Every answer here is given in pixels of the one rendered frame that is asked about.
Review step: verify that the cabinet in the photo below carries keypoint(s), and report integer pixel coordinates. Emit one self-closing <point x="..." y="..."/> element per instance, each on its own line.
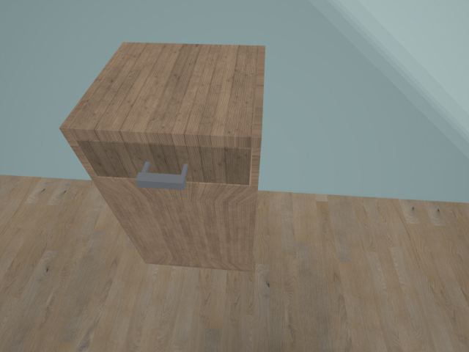
<point x="175" y="93"/>

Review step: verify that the drawer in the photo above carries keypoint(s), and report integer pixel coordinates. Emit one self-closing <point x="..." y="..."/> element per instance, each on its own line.
<point x="206" y="164"/>

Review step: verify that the handle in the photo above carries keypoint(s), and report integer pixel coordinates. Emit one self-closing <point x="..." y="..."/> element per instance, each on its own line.
<point x="164" y="181"/>

